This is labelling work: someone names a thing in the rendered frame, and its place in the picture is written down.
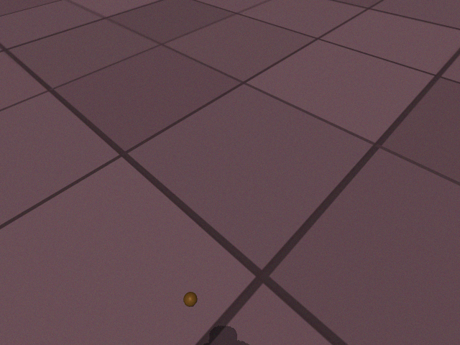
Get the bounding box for ball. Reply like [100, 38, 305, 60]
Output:
[183, 292, 197, 307]

